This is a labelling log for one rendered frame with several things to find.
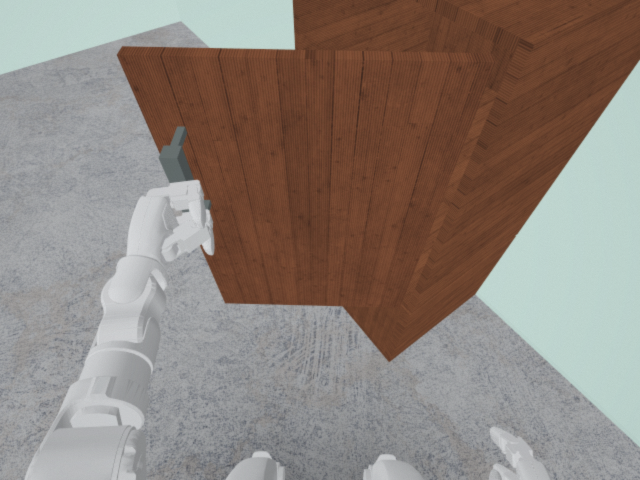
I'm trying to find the robot left thigh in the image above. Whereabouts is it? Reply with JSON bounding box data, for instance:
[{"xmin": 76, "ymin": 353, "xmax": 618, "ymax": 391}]
[{"xmin": 226, "ymin": 457, "xmax": 285, "ymax": 480}]

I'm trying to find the cupboard door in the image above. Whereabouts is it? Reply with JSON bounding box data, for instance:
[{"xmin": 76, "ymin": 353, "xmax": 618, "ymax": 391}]
[{"xmin": 117, "ymin": 46, "xmax": 496, "ymax": 308}]

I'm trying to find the left robot forearm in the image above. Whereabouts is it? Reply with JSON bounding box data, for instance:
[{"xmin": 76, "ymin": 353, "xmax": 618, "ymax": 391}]
[{"xmin": 24, "ymin": 255, "xmax": 169, "ymax": 480}]

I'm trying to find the handle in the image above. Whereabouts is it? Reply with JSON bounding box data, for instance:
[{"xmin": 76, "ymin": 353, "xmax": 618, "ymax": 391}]
[{"xmin": 159, "ymin": 126, "xmax": 212, "ymax": 213}]

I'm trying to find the robot left upper arm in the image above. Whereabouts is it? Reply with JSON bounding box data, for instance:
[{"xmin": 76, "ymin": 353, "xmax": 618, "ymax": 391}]
[{"xmin": 31, "ymin": 425, "xmax": 147, "ymax": 480}]

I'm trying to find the robot left hand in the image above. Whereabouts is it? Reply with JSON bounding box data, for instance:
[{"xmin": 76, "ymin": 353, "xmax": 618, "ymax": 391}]
[{"xmin": 126, "ymin": 180, "xmax": 214, "ymax": 271}]

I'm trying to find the robot right hand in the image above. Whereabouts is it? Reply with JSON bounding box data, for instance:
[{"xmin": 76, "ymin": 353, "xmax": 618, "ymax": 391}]
[{"xmin": 489, "ymin": 427, "xmax": 552, "ymax": 480}]

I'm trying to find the robot right shin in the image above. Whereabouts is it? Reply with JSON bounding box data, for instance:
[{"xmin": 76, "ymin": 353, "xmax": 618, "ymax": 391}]
[{"xmin": 375, "ymin": 454, "xmax": 396, "ymax": 463}]

